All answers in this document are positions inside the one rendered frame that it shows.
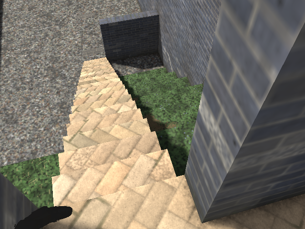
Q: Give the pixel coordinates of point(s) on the left robot hand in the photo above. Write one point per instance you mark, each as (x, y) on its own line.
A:
(43, 216)

